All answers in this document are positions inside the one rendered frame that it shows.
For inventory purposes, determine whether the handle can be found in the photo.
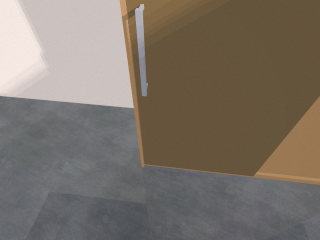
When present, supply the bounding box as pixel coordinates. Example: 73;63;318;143
135;4;148;97

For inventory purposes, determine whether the wardrobe door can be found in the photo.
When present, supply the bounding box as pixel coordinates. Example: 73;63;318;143
257;96;320;179
126;0;320;177

